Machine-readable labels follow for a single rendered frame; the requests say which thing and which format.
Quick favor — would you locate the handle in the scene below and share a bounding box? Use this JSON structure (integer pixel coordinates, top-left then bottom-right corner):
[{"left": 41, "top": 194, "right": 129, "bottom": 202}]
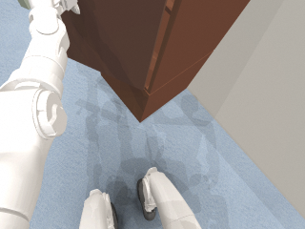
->
[{"left": 17, "top": 0, "right": 31, "bottom": 10}]

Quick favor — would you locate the robot left upper arm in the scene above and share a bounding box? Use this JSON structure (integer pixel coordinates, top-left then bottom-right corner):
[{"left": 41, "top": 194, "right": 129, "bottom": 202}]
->
[{"left": 0, "top": 88, "right": 68, "bottom": 229}]

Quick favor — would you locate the left robot hand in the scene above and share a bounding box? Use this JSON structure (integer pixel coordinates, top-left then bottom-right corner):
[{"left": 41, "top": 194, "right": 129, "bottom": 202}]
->
[{"left": 28, "top": 0, "right": 80, "bottom": 15}]

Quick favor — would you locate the cupboard door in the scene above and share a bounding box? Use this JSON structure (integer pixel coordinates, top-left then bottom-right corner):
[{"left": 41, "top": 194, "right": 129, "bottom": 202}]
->
[{"left": 60, "top": 0, "right": 168, "bottom": 91}]

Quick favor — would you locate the robot left shin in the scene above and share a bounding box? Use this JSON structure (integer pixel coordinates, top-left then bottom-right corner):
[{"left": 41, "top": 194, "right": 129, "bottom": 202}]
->
[{"left": 84, "top": 189, "right": 115, "bottom": 229}]

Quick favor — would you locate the left robot forearm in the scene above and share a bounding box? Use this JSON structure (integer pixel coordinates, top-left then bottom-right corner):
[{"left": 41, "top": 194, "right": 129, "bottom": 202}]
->
[{"left": 0, "top": 6, "right": 70, "bottom": 100}]

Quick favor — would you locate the left robot thigh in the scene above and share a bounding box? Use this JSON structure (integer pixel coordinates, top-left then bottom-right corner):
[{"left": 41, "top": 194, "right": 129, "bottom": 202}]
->
[{"left": 79, "top": 192, "right": 112, "bottom": 229}]

